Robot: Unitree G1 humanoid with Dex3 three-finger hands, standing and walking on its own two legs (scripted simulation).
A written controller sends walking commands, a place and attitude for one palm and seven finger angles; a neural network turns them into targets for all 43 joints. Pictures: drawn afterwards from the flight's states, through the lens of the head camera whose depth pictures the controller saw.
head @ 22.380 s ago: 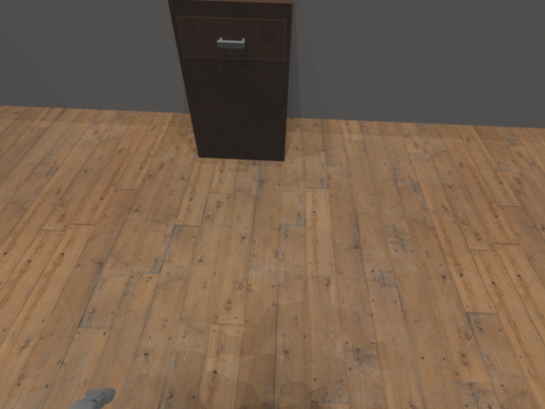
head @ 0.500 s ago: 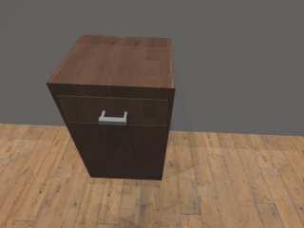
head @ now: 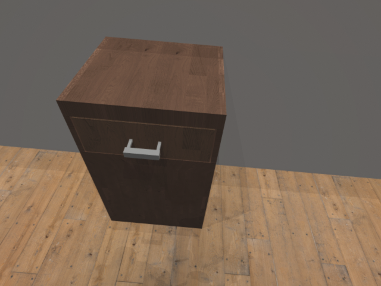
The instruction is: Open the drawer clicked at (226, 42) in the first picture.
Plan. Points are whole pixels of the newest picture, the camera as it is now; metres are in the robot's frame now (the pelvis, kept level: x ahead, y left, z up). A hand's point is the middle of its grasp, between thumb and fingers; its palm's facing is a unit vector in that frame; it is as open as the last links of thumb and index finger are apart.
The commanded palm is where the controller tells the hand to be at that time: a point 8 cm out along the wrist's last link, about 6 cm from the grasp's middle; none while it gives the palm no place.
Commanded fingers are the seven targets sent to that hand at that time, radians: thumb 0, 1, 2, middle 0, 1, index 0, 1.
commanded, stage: come to a stop and stand still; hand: left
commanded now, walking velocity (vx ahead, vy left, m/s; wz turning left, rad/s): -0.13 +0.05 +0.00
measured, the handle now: (143, 148) +0.53 +0.19 -0.10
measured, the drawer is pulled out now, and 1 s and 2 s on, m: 0.00 0.00 0.00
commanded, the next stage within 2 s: look again from close up in 0.90 s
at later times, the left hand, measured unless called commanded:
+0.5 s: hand out of the picture -0.03 +0.19 -0.16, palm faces -0.03 -0.97 -0.26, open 16.4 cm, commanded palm none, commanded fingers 0.00 -0.50 0.30 -0.15 -0.30 -0.15 -0.30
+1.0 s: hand out of the picture -0.07 +0.10 -0.17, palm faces +0.04 -1.00 -0.08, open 16.3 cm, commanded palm none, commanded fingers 0.00 -0.50 0.30 -0.15 -0.30 -0.15 -0.30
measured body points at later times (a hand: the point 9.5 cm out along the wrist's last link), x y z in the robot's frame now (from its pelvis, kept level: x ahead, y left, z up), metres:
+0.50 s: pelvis -0.01 -0.01 +0.00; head +0.01 -0.02 +0.45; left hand -0.03 +0.24 -0.14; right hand +0.00 -0.23 -0.16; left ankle +0.02 +0.09 -0.73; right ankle -0.02 -0.10 -0.73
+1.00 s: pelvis -0.04 -0.03 +0.01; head -0.03 -0.01 +0.46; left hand -0.07 +0.15 -0.16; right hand -0.10 -0.22 -0.15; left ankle +0.02 +0.09 -0.73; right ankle -0.02 -0.10 -0.73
